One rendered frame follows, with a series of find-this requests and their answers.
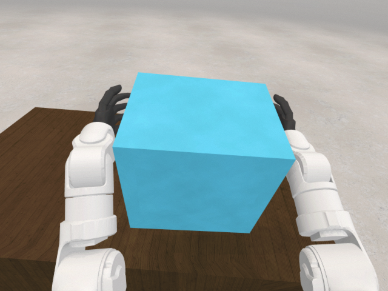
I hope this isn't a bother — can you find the carton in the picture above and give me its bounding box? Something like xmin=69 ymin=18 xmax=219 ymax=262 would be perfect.
xmin=112 ymin=72 xmax=296 ymax=233

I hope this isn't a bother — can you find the robot left upper arm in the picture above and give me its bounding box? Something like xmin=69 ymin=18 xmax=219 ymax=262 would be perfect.
xmin=53 ymin=248 xmax=127 ymax=291

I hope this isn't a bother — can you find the robot right upper arm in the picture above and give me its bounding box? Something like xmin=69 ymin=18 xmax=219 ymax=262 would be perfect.
xmin=299 ymin=243 xmax=378 ymax=291

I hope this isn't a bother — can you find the robot right forearm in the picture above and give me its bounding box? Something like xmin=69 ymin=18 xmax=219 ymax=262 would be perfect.
xmin=285 ymin=130 xmax=379 ymax=291

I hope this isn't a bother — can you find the robot left forearm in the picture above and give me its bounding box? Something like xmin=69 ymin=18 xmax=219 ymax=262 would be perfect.
xmin=52 ymin=122 xmax=117 ymax=291

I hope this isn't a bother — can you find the left robot hand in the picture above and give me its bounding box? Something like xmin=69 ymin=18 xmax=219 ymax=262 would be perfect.
xmin=93 ymin=85 xmax=131 ymax=135

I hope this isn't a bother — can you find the right robot hand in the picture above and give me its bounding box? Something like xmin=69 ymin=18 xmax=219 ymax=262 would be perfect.
xmin=273 ymin=94 xmax=296 ymax=131

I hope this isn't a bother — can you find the pedestal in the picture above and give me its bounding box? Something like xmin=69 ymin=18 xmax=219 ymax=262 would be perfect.
xmin=0 ymin=107 xmax=335 ymax=291

